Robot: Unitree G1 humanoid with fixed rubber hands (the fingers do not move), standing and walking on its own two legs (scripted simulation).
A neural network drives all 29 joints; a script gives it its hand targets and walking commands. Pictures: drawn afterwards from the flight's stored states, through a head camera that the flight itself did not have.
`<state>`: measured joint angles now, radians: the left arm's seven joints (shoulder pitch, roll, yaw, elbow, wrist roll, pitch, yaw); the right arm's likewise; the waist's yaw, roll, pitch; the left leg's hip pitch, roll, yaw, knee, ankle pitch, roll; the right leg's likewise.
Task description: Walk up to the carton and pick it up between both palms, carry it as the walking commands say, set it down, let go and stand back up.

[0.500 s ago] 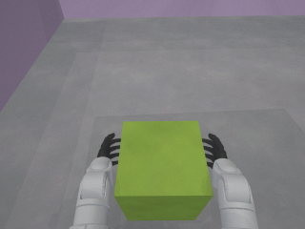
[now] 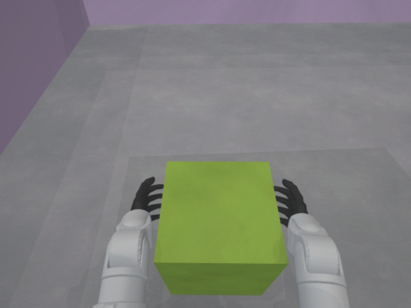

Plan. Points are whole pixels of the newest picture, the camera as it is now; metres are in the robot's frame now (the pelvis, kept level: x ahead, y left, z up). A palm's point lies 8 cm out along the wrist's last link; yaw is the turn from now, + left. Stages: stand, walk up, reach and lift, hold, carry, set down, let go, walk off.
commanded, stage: carry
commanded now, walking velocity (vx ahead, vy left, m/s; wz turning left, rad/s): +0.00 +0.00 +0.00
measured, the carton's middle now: (216, 232) +0.29 +0.00 -0.04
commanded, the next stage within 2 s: hold in 0.82 s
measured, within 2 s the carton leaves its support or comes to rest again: neither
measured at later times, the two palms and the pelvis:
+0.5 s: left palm (133, 219) +0.27 +0.16 +0.04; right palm (290, 221) +0.27 -0.14 +0.05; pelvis -0.01 +0.01 +0.00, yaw +0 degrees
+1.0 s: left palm (143, 223) +0.26 +0.14 +0.04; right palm (302, 231) +0.25 -0.16 +0.05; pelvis -0.02 +0.01 +0.01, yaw -2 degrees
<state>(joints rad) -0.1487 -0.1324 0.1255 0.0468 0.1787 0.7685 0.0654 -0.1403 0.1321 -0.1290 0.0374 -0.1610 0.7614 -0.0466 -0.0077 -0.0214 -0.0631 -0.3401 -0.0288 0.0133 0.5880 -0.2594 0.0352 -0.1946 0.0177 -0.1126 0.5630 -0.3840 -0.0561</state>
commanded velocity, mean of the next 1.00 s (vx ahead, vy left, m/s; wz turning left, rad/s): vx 0.00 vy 0.00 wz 0.00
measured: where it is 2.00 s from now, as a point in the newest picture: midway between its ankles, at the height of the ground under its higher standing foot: outside the picture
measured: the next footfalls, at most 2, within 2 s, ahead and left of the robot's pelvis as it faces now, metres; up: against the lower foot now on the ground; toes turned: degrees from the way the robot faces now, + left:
none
